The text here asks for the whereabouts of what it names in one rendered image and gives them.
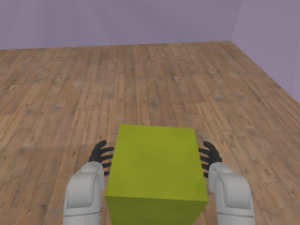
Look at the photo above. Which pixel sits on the right robot hand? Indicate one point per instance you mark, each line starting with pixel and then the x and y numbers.
pixel 213 156

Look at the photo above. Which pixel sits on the robot left forearm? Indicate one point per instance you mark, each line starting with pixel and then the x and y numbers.
pixel 83 195

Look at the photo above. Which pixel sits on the left robot hand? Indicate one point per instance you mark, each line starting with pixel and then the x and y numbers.
pixel 97 152

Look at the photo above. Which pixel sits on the carton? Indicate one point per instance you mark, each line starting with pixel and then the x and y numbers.
pixel 156 177

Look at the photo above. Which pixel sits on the robot right forearm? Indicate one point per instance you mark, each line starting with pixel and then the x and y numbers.
pixel 234 205

